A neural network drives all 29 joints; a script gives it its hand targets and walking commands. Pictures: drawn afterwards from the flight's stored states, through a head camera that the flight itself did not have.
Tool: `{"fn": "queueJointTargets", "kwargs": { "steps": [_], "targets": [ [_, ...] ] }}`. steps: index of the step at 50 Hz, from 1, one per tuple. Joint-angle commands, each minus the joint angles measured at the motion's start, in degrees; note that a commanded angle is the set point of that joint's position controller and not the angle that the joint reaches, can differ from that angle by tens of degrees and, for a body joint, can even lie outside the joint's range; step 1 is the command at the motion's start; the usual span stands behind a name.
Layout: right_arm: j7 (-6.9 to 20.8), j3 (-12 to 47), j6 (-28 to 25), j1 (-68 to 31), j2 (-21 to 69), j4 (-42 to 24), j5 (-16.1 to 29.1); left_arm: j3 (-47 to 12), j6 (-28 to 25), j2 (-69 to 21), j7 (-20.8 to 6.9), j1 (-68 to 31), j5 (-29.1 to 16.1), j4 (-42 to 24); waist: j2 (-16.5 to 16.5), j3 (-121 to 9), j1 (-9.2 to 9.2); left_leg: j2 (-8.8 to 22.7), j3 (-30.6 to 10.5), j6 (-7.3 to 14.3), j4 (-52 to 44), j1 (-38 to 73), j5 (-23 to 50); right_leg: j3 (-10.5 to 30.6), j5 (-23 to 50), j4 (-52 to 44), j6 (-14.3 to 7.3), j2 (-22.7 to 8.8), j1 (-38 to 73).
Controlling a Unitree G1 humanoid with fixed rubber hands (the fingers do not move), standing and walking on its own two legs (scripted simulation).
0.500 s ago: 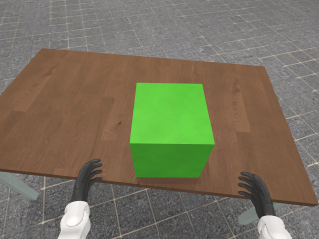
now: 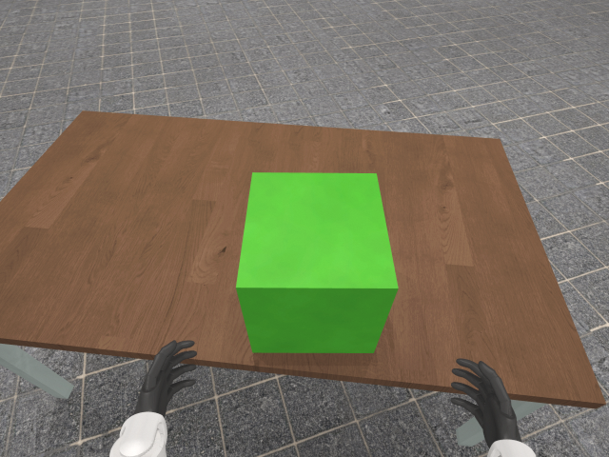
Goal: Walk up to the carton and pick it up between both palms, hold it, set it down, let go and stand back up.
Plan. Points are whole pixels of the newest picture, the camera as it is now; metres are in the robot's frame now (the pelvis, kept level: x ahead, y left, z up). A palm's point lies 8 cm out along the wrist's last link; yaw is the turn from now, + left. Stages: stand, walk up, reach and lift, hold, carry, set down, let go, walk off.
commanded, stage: set down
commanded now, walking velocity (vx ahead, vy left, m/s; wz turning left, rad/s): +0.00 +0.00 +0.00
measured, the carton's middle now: (313, 264) +0.45 +0.01 -0.09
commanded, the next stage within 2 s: let go in 1.16 s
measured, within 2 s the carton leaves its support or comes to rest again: neither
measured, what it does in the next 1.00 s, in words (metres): stands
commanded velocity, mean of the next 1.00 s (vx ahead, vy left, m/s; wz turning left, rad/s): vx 0.00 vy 0.00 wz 0.00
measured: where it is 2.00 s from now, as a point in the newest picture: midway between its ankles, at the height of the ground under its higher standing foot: outside the picture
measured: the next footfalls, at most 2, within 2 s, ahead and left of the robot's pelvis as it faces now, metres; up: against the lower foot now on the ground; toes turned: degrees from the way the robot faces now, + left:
none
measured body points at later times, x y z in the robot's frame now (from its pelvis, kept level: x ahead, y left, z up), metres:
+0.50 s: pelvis +0.00 +0.00 +0.00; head +0.00 +0.01 +0.45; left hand +0.20 +0.24 -0.09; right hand +0.18 -0.24 -0.08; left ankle +0.03 +0.13 -0.74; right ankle +0.00 -0.09 -0.74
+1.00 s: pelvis +0.00 +0.00 +0.00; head +0.01 +0.01 +0.45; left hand +0.20 +0.23 -0.10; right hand +0.17 -0.23 -0.10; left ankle +0.03 +0.13 -0.74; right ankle +0.01 -0.09 -0.74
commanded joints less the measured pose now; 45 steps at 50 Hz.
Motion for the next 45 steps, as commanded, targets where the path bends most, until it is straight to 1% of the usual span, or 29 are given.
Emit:
{"fn": "queueJointTargets", "kwargs": {
  "steps": [1, 3, 5, 8, 9, 10, 12, 13, 15, 17, 18, 19, 22, 23, 24, 26, 28, 29, 31, 34, 35, 36, 37, 38, 39, 41, 42, 44, 45],
  "targets": [
    [-1.0, 7.2, -2.5, -5.8, -3.9, -15.4, 0.5, 3.0, -1.4, 10.1, -1.0, -1.2, 1.1, -16.0, -2.0, -7.9, 1.32, -4.5, 2.1, -0.2, -5.1, 13.5, 6.2, 5.2, 14.8, -6.7, 2.7, -3.1, 8.1],
    [-1.5, 7.3, -1.9, -4.8, -3.7, -14.1, -0.1, 3.7, -0.2, 10.3, -1.4, -0.5, 1.9, -15.0, -1.7, -7.3, 0.79, -4.8, 2.5, -0.5, -5.3, 13.8, 6.6, 5.6, 17.0, -7.0, 2.9, -3.6, 9.0],
    [-1.5, 7.2, -1.6, -4.9, -3.8, -15.1, -0.2, 3.7, 0.5, 10.0, -1.6, -0.1, 2.1, -15.3, -2.0, -7.6, 1.27, -4.7, 2.5, -0.4, -5.5, 13.9, 7.1, 5.2, 17.5, -7.0, 2.9, -3.2, 9.1],
    [-1.4, 7.1, -0.5, -6.0, -4.2, -14.9, -1.1, 4.3, 2.2, 10.5, -1.5, -0.8, 2.6, -16.3, -0.9, -7.5, 1.81, -4.5, 2.9, -0.6, -5.8, 13.9, 6.4, 4.9, 15.2, -7.3, 2.5, -3.0, 8.7],
    [-1.5, 7.3, 0.1, -6.0, -4.2, -14.1, -1.5, 4.4, 3.1, 10.3, -1.5, -0.5, 3.2, -15.0, -0.7, -6.8, 1.79, -4.7, 3.1, -0.7, -6.0, 13.8, 5.8, 4.9, 14.5, -7.4, 2.7, -3.1, 8.7],
    [-1.5, 7.1, 0.1, -5.8, -3.9, -15.1, -1.7, 4.4, 3.3, 10.5, -1.4, -0.6, 3.0, -16.6, -1.0, -7.5, 1.74, -4.5, 3.1, -0.5, -5.9, 13.8, 6.0, 4.7, 14.3, -7.4, 2.5, -2.9, 8.8],
    [-1.7, 6.8, 1.4, -5.5, -4.4, -14.2, -2.6, 4.6, 4.7, 10.7, -1.6, -0.4, 3.2, -15.6, -1.3, -6.6, 1.47, -4.3, 3.3, -0.7, -6.2, 14.3, 5.7, 4.6, 14.4, -7.8, 2.7, -3.1, 8.3],
    [-1.8, 6.7, 1.5, -5.7, -3.8, -15.3, -2.8, 4.9, 4.9, 11.2, -1.5, -0.9, 3.0, -16.9, -1.3, -7.2, 1.81, -4.3, 3.3, -0.6, -6.1, 13.8, 5.7, 4.5, 13.7, -7.8, 2.7, -3.0, 8.0],
    [-1.9, 6.9, 2.6, -5.7, -4.0, -14.8, -3.6, 5.0, 6.3, 10.9, -1.6, -1.2, 3.4, -16.1, -1.1, -6.3, 1.7, -4.2, 3.6, -0.7, -6.2, 13.8, 4.6, 4.8, 12.8, -8.0, 2.7, -3.1, 8.0],
    [-1.8, 6.5, 2.8, -5.7, -4.1, -15.6, -4.0, 5.2, 6.7, 11.0, -1.2, -1.1, 3.6, -17.4, -1.2, -6.9, 2.39, -3.9, 3.5, -0.6, -6.2, 13.9, 5.3, 4.1, 12.0, -7.8, 2.6, -2.8, 7.7],
    [-1.7, 6.7, 3.5, -6.3, -4.4, -14.6, -4.4, 5.0, 7.6, 10.9, -1.2, -1.3, 3.8, -16.6, -1.1, -6.1, 2.07, -3.7, 3.6, -0.7, -6.5, 14.2, 5.0, 4.0, 11.4, -8.2, 2.5, -2.7, 7.1],
    [-1.7, 6.5, 3.5, -6.3, -4.4, -15.9, -4.6, 5.0, 7.8, 11.2, -1.1, -1.5, 3.5, -18.1, -0.9, -7.0, 2.09, -3.8, 3.7, -0.7, -6.3, 14.0, 5.1, 3.9, 12.2, -8.1, 2.6, -2.8, 7.6],
    [-1.7, 6.6, 5.3, -6.5, -4.0, -14.5, -5.7, 5.1, 9.9, 11.2, -1.1, -2.4, 4.3, -17.0, -0.3, -5.5, 1.97, -3.6, 4.0, -0.6, -6.5, 13.9, 3.8, 4.0, 9.2, -8.7, 2.4, -2.7, 6.7],
    [-1.7, 6.1, 5.6, -6.3, -4.1, -15.0, -6.0, 4.9, 10.3, 11.4, -0.9, -2.4, 4.0, -18.1, -0.3, -6.3, 1.82, -3.4, 4.0, -0.7, -6.5, 14.1, 4.0, 3.9, 9.6, -8.5, 2.4, -2.8, 6.9],
    [-1.8, 6.0, 6.0, -6.0, -4.1, -14.8, -6.6, 5.0, 11.0, 11.2, -0.9, -2.0, 4.4, -17.2, -0.5, -5.8, 1.88, -3.4, 4.1, -0.6, -6.6, 14.3, 4.0, 3.7, 9.6, -8.7, 2.5, -2.6, 6.7],
    [-1.5, 5.5, 6.1, -5.7, -4.3, -16.0, -6.6, 5.0, 11.4, 11.1, -0.6, -1.4, 4.5, -19.3, 0.1, -6.5, 2.57, -3.1, 4.1, -0.6, -6.7, 14.6, 5.0, 3.1, 9.7, -8.5, 2.3, -2.4, 6.7],
    [-1.7, 5.8, 7.1, -5.7, -3.7, -14.6, -7.2, 5.4, 12.9, 11.4, -0.8, -1.9, 5.0, -18.0, 0.6, -5.7, 2.03, -3.4, 4.4, -0.6, -6.3, 14.1, 4.2, 3.7, 9.1, -8.7, 2.3, -2.6, 6.8],
    [-1.7, 5.6, 7.2, -5.9, -3.7, -15.8, -7.5, 5.5, 13.3, 11.6, -0.8, -2.0, 5.1, -18.1, 0.1, -5.7, 2.48, -3.4, 4.4, -0.3, -6.5, 14.1, 3.6, 3.6, 8.2, -8.9, 2.4, -2.6, 6.5],
    [-1.7, 5.7, 8.2, -6.3, -4.4, -15.5, -7.8, 5.6, 14.5, 11.6, -0.8, -2.2, 5.6, -18.0, 0.0, -5.7, 2.32, -3.5, 4.5, -0.3, -6.4, 14.1, 3.5, 3.6, 8.8, -8.8, 2.4, -2.6, 6.6],
    [-1.5, 4.9, 8.5, -5.3, -4.4, -16.6, -8.3, 6.1, 15.3, 11.7, -0.6, -1.2, 5.9, -19.6, 0.3, -6.5, 3.01, -3.3, 4.7, -0.4, -6.4, 14.5, 4.8, 2.9, 9.2, -8.7, 2.4, -2.3, 7.1],
    [-1.6, 4.8, 8.7, -5.0, -4.4, -16.4, -8.3, 6.0, 15.7, 11.4, -0.5, -1.1, 6.0, -19.8, 0.6, -6.0, 2.59, -3.3, 4.7, -0.4, -6.5, 14.4, 5.2, 2.8, 9.5, -8.8, 2.4, -2.2, 7.1],
    [-1.6, 5.0, 8.9, -5.3, -4.0, -16.8, -8.5, 6.3, 16.1, 11.8, -0.7, -1.4, 6.1, -19.3, 0.2, -6.6, 2.84, -3.5, 4.9, -0.2, -6.2, 14.1, 4.6, 3.1, 9.0, -8.7, 2.5, -2.3, 7.4],
    [-1.5, 4.8, 9.5, -5.0, -4.5, -15.5, -8.7, 5.8, 16.7, 11.2, -0.7, -0.9, 6.3, -18.7, 0.4, -5.3, 2.53, -3.3, 4.8, -0.5, -6.5, 14.5, 5.0, 2.8, 9.5, -8.9, 2.5, -2.3, 6.7],
    [-1.4, 4.8, 10.0, -5.7, -4.9, -14.8, -8.7, 5.9, 17.5, 11.3, -0.6, -1.5, 6.8, -19.3, 1.4, -5.2, 2.93, -3.2, 4.8, -0.5, -6.7, 14.6, 4.6, 2.5, 8.5, -8.8, 2.4, -2.2, 6.5],
    [-1.4, 5.0, 10.2, -6.0, -4.9, -16.3, -9.1, 6.4, 18.0, 11.5, -0.6, -1.6, 7.0, -18.9, 0.6, -5.7, 3.16, -3.5, 5.0, -0.1, -6.5, 14.7, 4.0, 2.5, 7.9, -8.8, 2.5, -2.2, 6.3],
    [-1.4, 4.3, 10.9, -5.9, -5.2, -15.6, -9.7, 6.1, 19.2, 11.4, -0.5, -1.8, 7.2, -19.1, 0.9, -5.4, 3.08, -3.2, 5.2, -0.3, -6.6, 14.7, 4.0, 2.3, 6.8, -8.8, 2.4, -2.1, 6.2],
    [-1.4, 4.4, 11.1, -6.0, -5.0, -16.2, -9.8, 6.2, 19.3, 11.4, -0.5, -1.9, 7.1, -19.5, 1.1, -5.2, 3.4, -3.2, 5.2, -0.2, -6.7, 14.9, 3.9, 2.1, 6.4, -8.9, 2.4, -2.0, 6.1],
    [-1.3, 4.0, 11.2, -5.4, -5.0, -17.0, -10.0, 6.2, 19.7, 11.5, -0.3, -1.4, 6.9, -20.6, 0.6, -5.7, 3.28, -3.1, 5.1, -0.2, -6.5, 14.8, 4.5, 1.7, 7.3, -8.7, 2.5, -1.9, 6.0],
    [-1.3, 4.0, 11.4, -5.3, -5.3, -16.7, -9.9, 6.4, 20.4, 11.3, -0.3, -1.3, 7.6, -20.9, 1.5, -5.7, 3.6, -3.1, 5.1, -0.2, -6.6, 15.1, 4.6, 1.6, 7.6, -8.6, 2.4, -1.9, 6.4]
  ]
}}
